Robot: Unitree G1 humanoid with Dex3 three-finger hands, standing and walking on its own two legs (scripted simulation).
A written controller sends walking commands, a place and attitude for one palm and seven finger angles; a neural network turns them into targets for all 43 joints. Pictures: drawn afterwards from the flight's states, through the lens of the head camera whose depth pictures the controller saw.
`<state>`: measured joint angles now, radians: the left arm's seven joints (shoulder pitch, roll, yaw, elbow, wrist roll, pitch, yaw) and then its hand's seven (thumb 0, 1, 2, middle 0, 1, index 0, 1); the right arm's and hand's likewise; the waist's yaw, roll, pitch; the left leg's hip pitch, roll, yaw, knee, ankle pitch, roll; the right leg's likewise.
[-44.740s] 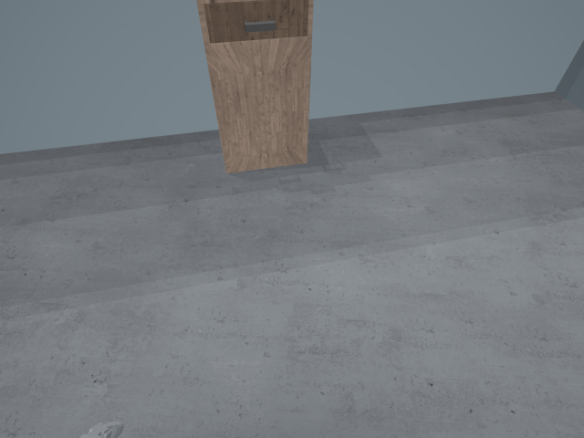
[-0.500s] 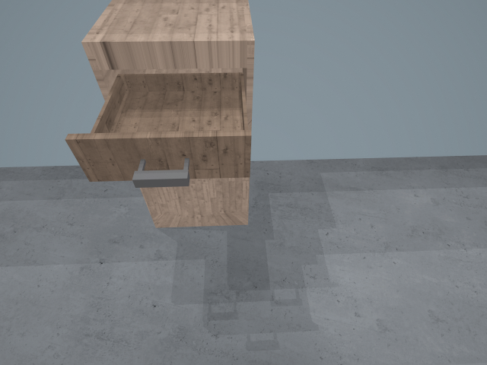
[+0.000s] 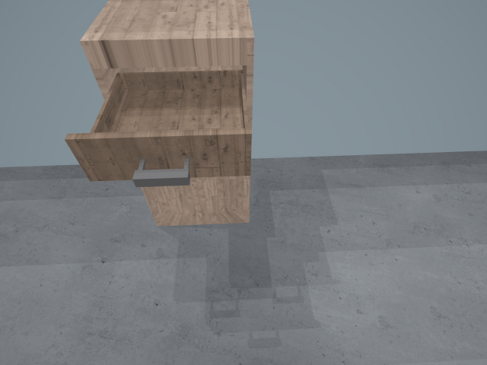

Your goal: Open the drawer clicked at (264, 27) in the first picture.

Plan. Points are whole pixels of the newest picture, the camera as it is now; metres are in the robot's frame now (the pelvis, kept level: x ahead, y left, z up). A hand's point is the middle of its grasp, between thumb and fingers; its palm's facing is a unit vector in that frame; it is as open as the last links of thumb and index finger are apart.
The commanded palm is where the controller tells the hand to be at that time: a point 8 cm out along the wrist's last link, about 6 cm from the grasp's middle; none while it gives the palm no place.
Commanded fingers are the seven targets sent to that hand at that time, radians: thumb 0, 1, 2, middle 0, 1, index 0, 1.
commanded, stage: look to check the result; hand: left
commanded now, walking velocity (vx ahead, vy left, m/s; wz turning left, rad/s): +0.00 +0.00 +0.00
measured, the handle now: (163, 169) +0.51 +0.22 -0.02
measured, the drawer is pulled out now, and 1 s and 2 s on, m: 0.30 0.30 0.30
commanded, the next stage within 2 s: stand and wait in 0.18 s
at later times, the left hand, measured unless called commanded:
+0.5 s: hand out of the picture +0.03 +0.18 -0.17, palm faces +0.04 -0.97 -0.23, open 7.3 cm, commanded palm none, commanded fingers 0.00 0.90 0.90 -0.20 -0.30 -0.20 -0.30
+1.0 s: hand out of the picture +0.06 +0.19 -0.16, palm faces +0.04 -0.96 -0.27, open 7.3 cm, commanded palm none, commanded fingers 0.00 0.90 0.90 -0.20 -0.30 -0.20 -0.30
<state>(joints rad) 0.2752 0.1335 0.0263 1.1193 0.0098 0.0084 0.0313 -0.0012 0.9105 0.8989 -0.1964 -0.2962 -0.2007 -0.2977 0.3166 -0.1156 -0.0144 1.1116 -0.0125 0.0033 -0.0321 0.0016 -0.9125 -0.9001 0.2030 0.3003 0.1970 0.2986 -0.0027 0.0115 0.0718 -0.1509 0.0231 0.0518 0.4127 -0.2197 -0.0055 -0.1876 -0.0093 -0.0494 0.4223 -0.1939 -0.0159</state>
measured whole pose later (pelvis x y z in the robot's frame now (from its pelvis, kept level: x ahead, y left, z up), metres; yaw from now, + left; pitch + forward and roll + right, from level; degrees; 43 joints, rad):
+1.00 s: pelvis +0.01 -0.02 +0.00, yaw +1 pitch -2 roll +0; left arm 0.17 0.23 0.03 1.12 0.01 -0.01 0.01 0.00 0.91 0.90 -0.20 -0.30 -0.20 -0.30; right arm 0.20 -0.24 -0.02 1.12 -0.02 0.00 -0.02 0.00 -0.91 -0.90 0.20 0.30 0.20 0.30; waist 0.00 0.02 0.08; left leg -0.10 0.04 0.03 0.34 -0.20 -0.03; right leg -0.14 0.02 -0.07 0.35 -0.18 -0.04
